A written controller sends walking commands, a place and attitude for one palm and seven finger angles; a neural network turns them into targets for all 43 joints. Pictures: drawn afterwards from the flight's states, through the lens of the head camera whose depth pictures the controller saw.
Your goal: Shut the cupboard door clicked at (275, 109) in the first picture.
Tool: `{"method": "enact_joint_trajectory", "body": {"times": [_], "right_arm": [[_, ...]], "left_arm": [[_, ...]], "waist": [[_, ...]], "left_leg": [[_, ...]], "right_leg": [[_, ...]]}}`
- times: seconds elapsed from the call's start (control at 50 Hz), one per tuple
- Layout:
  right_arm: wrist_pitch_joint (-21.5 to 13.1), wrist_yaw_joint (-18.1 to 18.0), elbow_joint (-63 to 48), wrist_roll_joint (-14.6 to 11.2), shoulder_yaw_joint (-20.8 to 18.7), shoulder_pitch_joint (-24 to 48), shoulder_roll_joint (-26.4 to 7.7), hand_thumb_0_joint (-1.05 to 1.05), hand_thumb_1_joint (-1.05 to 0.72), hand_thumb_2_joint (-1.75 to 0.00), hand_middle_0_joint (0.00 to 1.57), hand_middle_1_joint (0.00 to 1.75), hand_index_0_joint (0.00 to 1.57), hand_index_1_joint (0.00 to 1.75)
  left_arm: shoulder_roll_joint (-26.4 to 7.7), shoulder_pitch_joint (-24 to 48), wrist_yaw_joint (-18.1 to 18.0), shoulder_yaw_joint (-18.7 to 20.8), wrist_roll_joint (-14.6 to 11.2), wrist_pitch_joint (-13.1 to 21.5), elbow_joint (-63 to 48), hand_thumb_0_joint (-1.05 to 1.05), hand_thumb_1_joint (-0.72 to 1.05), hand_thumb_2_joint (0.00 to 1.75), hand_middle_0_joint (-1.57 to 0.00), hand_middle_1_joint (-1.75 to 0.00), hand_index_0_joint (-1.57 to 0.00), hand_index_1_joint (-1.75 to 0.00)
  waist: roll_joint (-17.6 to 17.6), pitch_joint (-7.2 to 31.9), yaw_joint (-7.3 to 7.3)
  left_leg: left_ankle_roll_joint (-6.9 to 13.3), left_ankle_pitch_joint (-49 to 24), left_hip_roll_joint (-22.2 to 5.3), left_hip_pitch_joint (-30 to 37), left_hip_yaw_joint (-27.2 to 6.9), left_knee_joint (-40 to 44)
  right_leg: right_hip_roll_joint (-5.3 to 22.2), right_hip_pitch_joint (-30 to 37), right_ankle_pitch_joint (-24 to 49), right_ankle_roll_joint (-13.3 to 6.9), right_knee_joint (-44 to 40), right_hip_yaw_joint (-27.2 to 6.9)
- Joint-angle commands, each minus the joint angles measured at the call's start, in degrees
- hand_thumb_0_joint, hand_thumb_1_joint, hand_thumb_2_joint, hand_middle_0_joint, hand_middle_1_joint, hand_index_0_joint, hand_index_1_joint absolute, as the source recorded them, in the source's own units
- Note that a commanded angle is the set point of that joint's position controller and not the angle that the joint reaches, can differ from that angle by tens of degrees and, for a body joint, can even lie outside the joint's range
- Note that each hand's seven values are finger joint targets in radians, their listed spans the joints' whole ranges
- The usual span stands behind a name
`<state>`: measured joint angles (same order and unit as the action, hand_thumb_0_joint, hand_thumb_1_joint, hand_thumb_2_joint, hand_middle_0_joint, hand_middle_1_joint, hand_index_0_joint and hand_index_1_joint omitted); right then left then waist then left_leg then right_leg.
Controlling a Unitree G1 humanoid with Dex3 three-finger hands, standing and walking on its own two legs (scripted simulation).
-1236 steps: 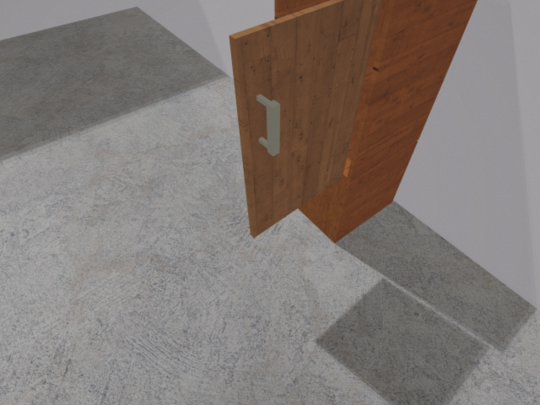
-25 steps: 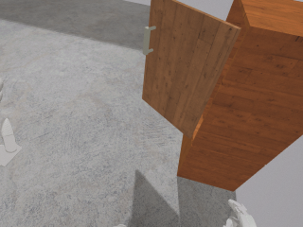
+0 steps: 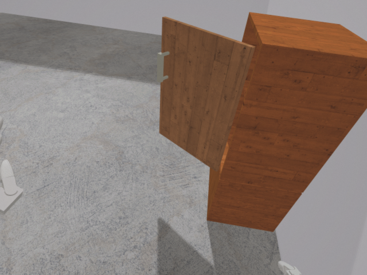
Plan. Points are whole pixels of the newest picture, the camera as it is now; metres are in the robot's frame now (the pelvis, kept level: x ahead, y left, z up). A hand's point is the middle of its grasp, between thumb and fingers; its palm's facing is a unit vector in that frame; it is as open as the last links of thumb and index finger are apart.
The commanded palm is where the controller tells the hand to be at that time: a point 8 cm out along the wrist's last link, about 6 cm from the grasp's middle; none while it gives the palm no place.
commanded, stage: stop stepping back and stand still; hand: left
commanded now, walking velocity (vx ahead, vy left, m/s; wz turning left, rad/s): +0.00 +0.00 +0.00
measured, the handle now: (163, 66) +0.91 +0.10 +0.08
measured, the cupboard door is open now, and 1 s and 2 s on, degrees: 57 57 57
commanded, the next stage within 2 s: none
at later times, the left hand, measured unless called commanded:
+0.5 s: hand out of the picture +0.11 +0.30 +0.19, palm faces +0.47 -0.76 -0.44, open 7.4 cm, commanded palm +0.07 +0.33 +0.19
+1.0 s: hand out of the picture +0.12 +0.34 +0.17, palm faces +0.40 -0.78 -0.47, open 7.4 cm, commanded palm +0.07 +0.37 +0.19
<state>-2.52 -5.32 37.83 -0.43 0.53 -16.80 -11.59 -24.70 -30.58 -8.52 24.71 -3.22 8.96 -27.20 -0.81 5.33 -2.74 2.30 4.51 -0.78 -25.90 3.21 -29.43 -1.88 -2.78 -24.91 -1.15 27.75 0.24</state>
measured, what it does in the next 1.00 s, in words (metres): walks backwards: left foot, then right foot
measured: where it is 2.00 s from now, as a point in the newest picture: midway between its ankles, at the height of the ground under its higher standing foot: outside the picture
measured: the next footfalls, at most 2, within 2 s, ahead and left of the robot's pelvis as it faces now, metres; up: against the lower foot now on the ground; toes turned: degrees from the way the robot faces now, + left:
left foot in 0.56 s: +0.06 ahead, +0.13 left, +0.00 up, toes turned +3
right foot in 0.80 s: -0.08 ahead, +0.00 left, +0.00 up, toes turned -2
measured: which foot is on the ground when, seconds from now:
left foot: down 0.00-0.42, up 0.44-0.54, down 0.56-1.00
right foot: down 0.00-0.58, up 0.60-0.78, down 0.80-1.00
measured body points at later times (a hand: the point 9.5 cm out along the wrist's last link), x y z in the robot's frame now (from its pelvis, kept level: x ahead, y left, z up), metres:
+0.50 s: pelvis -0.06 +0.03 +0.00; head -0.08 +0.06 +0.45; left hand +0.08 +0.34 +0.21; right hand +0.12 -0.19 -0.07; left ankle +0.06 +0.10 -0.70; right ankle -0.09 -0.13 -0.72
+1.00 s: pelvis -0.08 +0.08 +0.00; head -0.10 +0.09 +0.45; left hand +0.09 +0.38 +0.19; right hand +0.03 -0.17 -0.09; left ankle +0.02 +0.12 -0.73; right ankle -0.12 -0.04 -0.73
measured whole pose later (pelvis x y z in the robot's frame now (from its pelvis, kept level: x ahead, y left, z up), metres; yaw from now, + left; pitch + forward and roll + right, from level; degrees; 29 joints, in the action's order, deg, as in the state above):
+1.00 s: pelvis -0.08 +0.08 +0.00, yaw -3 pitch -2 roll -3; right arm -2.1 -4.1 38.4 -0.8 0.3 -15.6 -12.3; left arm -25.0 -33.5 -8.9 25.0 -2.5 10.5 -26.5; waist 1.9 1.2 -0.8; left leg 4.4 7.1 0.8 -22.5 4.6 -31.2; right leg -3.2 -9.1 -19.3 -0.4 29.9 0.5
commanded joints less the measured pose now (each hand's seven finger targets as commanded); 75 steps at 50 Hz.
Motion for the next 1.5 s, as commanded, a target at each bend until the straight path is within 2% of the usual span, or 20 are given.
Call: {"method": "enact_joint_trajectory", "body": {"times": [0.0,0.16,0.28,0.34,0.38,0.42,0.48,0.54,0.6,0.72,0.84,0.92,0.96,1.02,1.1,1.2,1.3,1.36,1.42,1.48], "right_arm": [[-4.69,-0.10,-11.03,0.09,-2.66,8.75,-7.19,0.00,-0.90,-0.90,0.20,0.30,0.20,0.30],[-4.24,0.17,-9.08,0.21,-3.41,8.13,-7.09,0.00,-0.90,-0.90,0.20,0.30,0.20,0.30],[-5.59,-0.44,-10.40,0.00,-2.49,10.40,-7.55,0.00,-0.90,-0.90,0.20,0.30,0.20,0.30],[-5.37,0.85,-11.40,0.28,-3.06,9.16,-6.12,0.00,-0.90,-0.90,0.20,0.30,0.20,0.30],[-4.36,1.78,-11.37,-0.25,-3.52,8.41,-5.25,0.00,-0.90,-0.90,0.20,0.30,0.20,0.30],[-2.27,2.08,-9.49,0.19,-4.34,8.97,-5.98,0.00,-0.90,-0.90,0.20,0.30,0.20,0.30],[-3.10,1.44,-7.98,0.50,-2.37,7.98,-5.84,0.00,-0.90,-0.90,0.20,0.30,0.20,0.30],[-5.75,-0.10,-8.93,-1.26,-3.42,8.77,-8.56,0.00,-0.90,-0.90,0.20,0.30,0.20,0.30],[-6.97,0.03,-8.95,-0.53,-2.21,9.82,-7.36,0.00,-0.90,-0.90,0.20,0.30,0.20,0.30],[-6.33,1.86,-11.62,0.35,-1.86,9.86,-5.80,0.00,-0.90,-0.90,0.20,0.30,0.20,0.30],[-2.56,1.76,-10.33,-0.09,-3.19,7.43,-6.19,0.00,-0.90,-0.90,0.20,0.30,0.20,0.30],[-2.87,0.90,-9.83,-0.49,-2.68,8.91,-6.87,0.00,-0.90,-0.90,0.20,0.30,0.20,0.30],[-4.22,0.25,-10.01,-0.54,-2.38,10.39,-7.63,0.00,-0.90,-0.90,0.20,0.30,0.20,0.30],[-5.26,0.07,-10.28,0.39,-2.46,9.20,-7.17,0.00,-0.90,-0.90,0.20,0.30,0.20,0.30],[-4.96,1.08,-11.21,0.07,-2.79,8.32,-6.31,0.00,-0.90,-0.90,0.20,0.30,0.20,0.30],[-2.66,1.99,-10.42,0.10,-3.43,7.85,-6.58,0.00,-0.90,-0.90,0.20,0.30,0.20,0.30],[-3.46,0.86,-10.46,-0.43,-2.68,9.17,-7.31,0.00,-0.90,-0.90,0.20,0.30,0.20,0.30],[-4.80,0.40,-11.20,0.46,-2.42,9.54,-7.13,0.00,-0.90,-0.90,0.20,0.30,0.20,0.30],[-4.88,1.17,-11.81,0.39,-3.05,7.92,-6.55,0.00,-0.90,-0.90,0.20,0.30,0.20,0.30],[-3.59,1.96,-12.48,0.07,-2.54,8.67,-6.01,0.00,-0.90,-0.90,0.20,0.30,0.20,0.30]], "left_arm": [[-10.71,3.68,-1.28,6.52,-0.25,4.37,-14.00,0.00,0.90,0.90,-0.20,-0.30,-0.20,-0.30],[-10.46,4.44,-1.64,6.10,-0.40,3.68,-11.72,0.00,0.90,0.90,-0.20,-0.30,-0.20,-0.30],[-10.66,10.82,-1.24,5.89,0.45,4.74,-13.34,0.00,0.90,0.90,-0.20,-0.30,-0.20,-0.30],[-11.36,4.69,-0.45,7.35,-0.13,5.13,-14.91,0.00,0.90,0.90,-0.20,-0.30,-0.20,-0.30],[-12.59,-2.00,0.07,8.85,-0.30,5.20,-15.09,0.00,0.90,0.90,-0.20,-0.30,-0.20,-0.30],[-12.33,-1.55,-0.19,8.96,-0.40,4.47,-16.79,0.00,0.90,0.90,-0.20,-0.30,-0.20,-0.30],[-9.23,10.14,-2.14,5.62,0.87,4.64,-11.35,0.00,0.90,0.90,-0.20,-0.30,-0.20,-0.30],[-8.68,16.55,-2.62,3.24,2.08,5.43,-9.03,0.00,0.90,0.90,-0.20,-0.30,-0.20,-0.30],[-8.25,14.04,-1.78,3.75,1.42,6.17,-11.25,0.00,0.90,0.90,-0.20,-0.30,-0.20,-0.30],[-9.40,-0.38,-1.53,6.06,1.56,5.42,-17.49,0.00,0.90,0.90,-0.20,-0.30,-0.20,-0.30],[-9.40,-3.91,-1.97,8.48,-0.69,3.82,-8.75,0.00,0.90,0.90,-0.20,-0.30,-0.20,-0.30],[-9.41,1.91,-1.92,6.36,0.17,4.18,-8.47,0.00,0.90,0.90,-0.20,-0.30,-0.20,-0.30],[-10.01,6.51,-1.70,5.55,0.99,5.00,-11.54,0.00,0.90,0.90,-0.20,-0.30,-0.20,-0.30],[-9.27,7.56,-1.71,4.68,1.51,4.83,-12.70,0.00,0.90,0.90,-0.20,-0.30,-0.20,-0.30],[-9.70,1.51,-1.49,5.44,1.46,4.44,-12.55,0.00,0.90,0.90,-0.20,-0.30,-0.20,-0.30],[-9.29,-3.02,-1.63,7.18,0.02,4.18,-10.94,0.00,0.90,0.90,-0.20,-0.30,-0.20,-0.30],[-9.37,4.15,-1.80,5.81,0.78,4.90,-10.73,0.00,0.90,0.90,-0.20,-0.30,-0.20,-0.30],[-10.51,7.15,-1.62,6.19,1.08,4.88,-13.03,0.00,0.90,0.90,-0.20,-0.30,-0.20,-0.30],[-8.72,4.30,-1.31,4.13,1.05,4.32,-13.33,0.00,0.90,0.90,-0.20,-0.30,-0.20,-0.30],[-9.56,-0.96,-1.32,5.81,0.64,3.88,-12.13,0.00,0.90,0.90,-0.20,-0.30,-0.20,-0.30]], "waist": [[12.03,-2.43,2.14],[-1.10,-2.66,0.91],[16.75,-4.20,2.81],[14.46,0.69,3.97],[-0.81,2.53,3.21],[-14.15,-5.19,2.48],[-1.14,-8.12,-0.05],[9.95,-4.26,2.41],[15.88,-4.04,1.79],[13.12,0.80,2.86],[-4.83,-1.32,1.57],[-0.74,-3.21,1.20],[7.35,-4.35,1.42],[15.55,-4.57,3.23],[8.14,-1.44,2.81],[-3.46,-1.70,1.64],[6.67,-3.99,1.45],[15.40,-2.73,3.42],[10.06,-1.24,3.47],[2.12,0.64,2.45]], "left_leg": [[-6.44,28.51,-4.81,9.19,-8.77,17.46],[-4.26,12.90,-1.65,22.10,-3.80,-3.66],[-7.14,38.01,-8.03,8.30,-14.89,25.42],[-9.14,32.69,-4.99,4.91,-6.24,21.92],[-6.63,18.08,1.66,16.58,2.60,-2.60],[-5.33,12.76,0.62,13.60,-6.46,-31.55],[-3.19,13.03,-2.34,9.54,-4.98,-7.45],[-0.08,6.10,-8.33,13.90,-12.38,7.59],[-0.51,39.67,-14.16,5.64,-24.75,24.98],[-2.35,30.39,-7.09,2.44,-9.81,18.73],[-3.33,12.51,-2.27,11.22,-5.60,-4.68],[-1.48,11.34,-4.59,13.46,-8.20,2.56],[-1.16,24.38,-8.94,10.99,-15.20,14.83],[-6.04,38.44,-11.81,1.81,-19.37,28.61],[-5.10,27.31,-5.19,2.40,-8.70,18.33],[-3.37,12.34,-1.51,13.36,-5.75,-4.64],[-1.47,20.12,-8.33,12.69,-14.54,12.87],[-7.62,36.32,-12.20,6.03,-20.89,28.52],[-9.64,25.94,-6.61,5.19,-10.32,23.45],[-4.61,14.63,-3.70,11.12,-6.15,10.18]], "right_leg": [[-2.55,-10.95,-6.15,-1.81,-5.96,3.20],[7.10,-28.06,-8.53,-5.39,-13.18,-6.07],[-4.83,-12.24,-7.77,-0.42,4.10,4.25],[-5.44,-3.57,-5.94,-1.86,1.17,5.25],[3.74,-18.45,-10.40,-5.51,-11.27,-5.62],[19.36,-39.62,-22.65,-14.02,-19.63,-25.87],[12.56,-24.85,-4.76,-5.55,-8.09,-12.47],[1.61,-17.23,10.12,1.08,3.52,-4.33],[-0.51,-13.36,0.62,2.53,14.67,-2.26],[-0.82,-0.83,3.22,-0.18,-1.83,2.25],[12.40,-18.23,-4.32,-7.04,-13.22,-13.93],[7.35,-18.83,1.84,-2.78,-7.39,-7.50],[2.34,-16.00,-1.32,-0.31,-1.89,-2.45],[-2.54,-6.59,-0.87,0.07,7.67,1.62],[0.16,-1.42,1.23,-1.49,-5.24,0.35],[12.93,-20.92,-6.06,-7.90,-13.95,-14.22],[2.75,-17.79,-0.16,-1.11,-2.57,-3.68],[-2.27,-8.85,-1.30,-0.27,7.19,0.86],[-2.03,-1.63,1.93,-1.06,-3.10,2.30],[5.00,-7.10,4.95,-3.46,-10.23,-5.32]]}}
